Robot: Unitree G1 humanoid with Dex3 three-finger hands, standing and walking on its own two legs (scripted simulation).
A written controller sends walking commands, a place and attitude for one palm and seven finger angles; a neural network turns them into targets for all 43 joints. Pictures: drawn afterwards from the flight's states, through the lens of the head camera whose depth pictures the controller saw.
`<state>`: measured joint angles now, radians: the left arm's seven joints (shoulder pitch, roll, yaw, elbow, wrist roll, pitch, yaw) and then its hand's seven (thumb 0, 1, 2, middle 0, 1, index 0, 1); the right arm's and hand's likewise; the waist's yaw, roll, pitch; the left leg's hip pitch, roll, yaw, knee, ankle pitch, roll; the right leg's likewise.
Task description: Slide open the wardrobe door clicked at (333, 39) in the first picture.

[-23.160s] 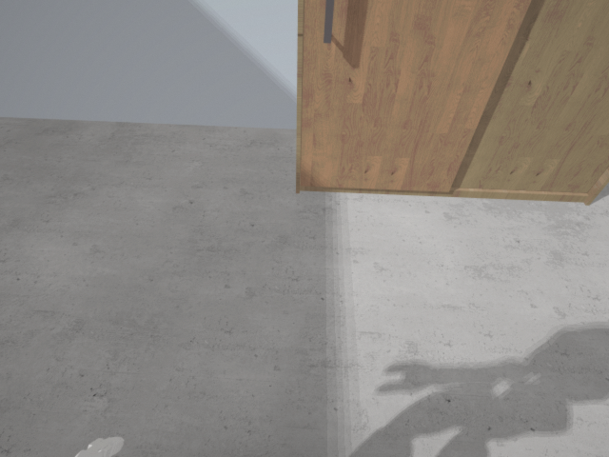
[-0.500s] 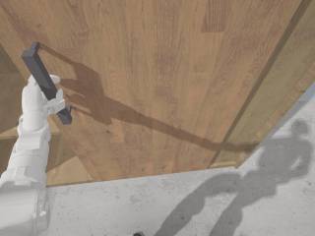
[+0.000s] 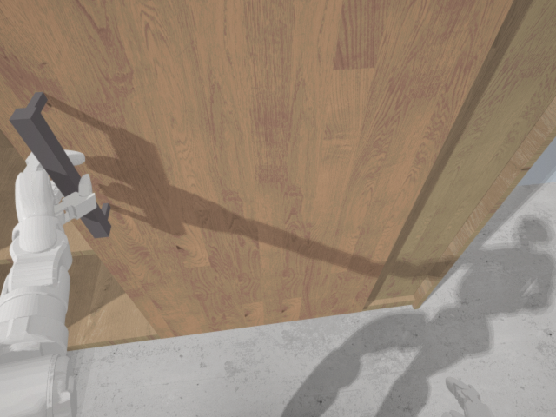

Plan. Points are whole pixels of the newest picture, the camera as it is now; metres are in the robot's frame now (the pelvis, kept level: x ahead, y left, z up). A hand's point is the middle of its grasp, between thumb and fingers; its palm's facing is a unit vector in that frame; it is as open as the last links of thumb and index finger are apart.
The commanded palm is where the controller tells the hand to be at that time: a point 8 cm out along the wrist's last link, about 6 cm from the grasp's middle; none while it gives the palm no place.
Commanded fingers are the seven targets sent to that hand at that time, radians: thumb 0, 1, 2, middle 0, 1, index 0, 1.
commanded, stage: loosen the grip on the handle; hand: left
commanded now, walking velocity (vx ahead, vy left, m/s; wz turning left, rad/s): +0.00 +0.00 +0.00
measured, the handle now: (74, 173) +0.43 +0.35 +0.10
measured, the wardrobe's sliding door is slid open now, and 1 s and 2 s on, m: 0.48 0.48 0.48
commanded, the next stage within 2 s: slip the hand off the handle in 0.62 s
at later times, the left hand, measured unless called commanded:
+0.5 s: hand (81, 195) +0.40 +0.33 +0.09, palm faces +0.48 -0.83 -0.28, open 12.8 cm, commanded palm +0.35 +0.36 +0.11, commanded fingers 0.00 -0.55 0.20 -0.26 -1.17 -0.26 -1.17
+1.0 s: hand (52, 203) +0.39 +0.37 +0.08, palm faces +0.54 -0.79 -0.29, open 13.9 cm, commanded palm +0.35 +0.40 +0.10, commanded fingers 0.00 -0.55 0.20 -0.25 -1.15 -0.25 -1.15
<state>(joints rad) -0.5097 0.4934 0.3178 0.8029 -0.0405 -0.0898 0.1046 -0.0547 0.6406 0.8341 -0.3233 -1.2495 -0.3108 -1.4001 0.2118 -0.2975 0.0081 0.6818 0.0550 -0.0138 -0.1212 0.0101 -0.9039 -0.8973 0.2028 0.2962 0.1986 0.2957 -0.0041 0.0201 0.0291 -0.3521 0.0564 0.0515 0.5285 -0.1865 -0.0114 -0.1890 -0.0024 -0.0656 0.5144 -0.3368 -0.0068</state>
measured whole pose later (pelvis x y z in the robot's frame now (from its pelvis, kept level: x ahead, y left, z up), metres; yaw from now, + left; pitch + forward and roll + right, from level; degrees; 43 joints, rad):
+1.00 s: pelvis +0.01 +0.00 -0.01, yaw -1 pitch +7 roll -1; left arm -0.46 0.59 0.55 0.75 0.03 0.02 0.02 -0.01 -0.54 0.20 -0.28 -1.16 -0.38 -1.23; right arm 0.25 -0.25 0.01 0.69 0.00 -0.06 -0.10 0.01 -0.90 -0.90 0.21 0.30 0.20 0.30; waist -0.02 -0.01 -0.03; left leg -0.51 0.05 0.02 0.66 -0.26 -0.01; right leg -0.35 0.01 -0.06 0.63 -0.40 -0.02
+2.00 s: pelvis -0.01 +0.01 -0.01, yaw +1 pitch +3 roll -2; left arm -0.09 0.48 0.49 0.35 -0.09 0.02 -0.06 -0.01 -0.55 0.20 -0.25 -1.15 -0.25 -1.15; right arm 0.17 -0.23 0.04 0.67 0.03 -0.16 -0.14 0.01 -0.90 -0.90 0.21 0.30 0.20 0.30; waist 0.06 0.02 -0.03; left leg -0.46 0.02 -0.01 0.64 -0.22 0.00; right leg -0.27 -0.01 -0.09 0.60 -0.37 0.00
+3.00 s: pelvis +0.00 +0.02 +0.01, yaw -1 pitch -4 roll +0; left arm 0.31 0.35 0.37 -0.18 -0.08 -0.08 0.14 0.00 0.01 0.47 -0.24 -0.82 -0.24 -0.82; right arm 0.17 -0.19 0.06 0.69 0.00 -0.21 -0.09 0.01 -0.90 -0.90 0.21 0.30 0.20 0.30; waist 0.08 0.04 0.03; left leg -0.20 0.01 0.04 0.42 -0.15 0.01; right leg -0.04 -0.03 -0.04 0.39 -0.28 0.01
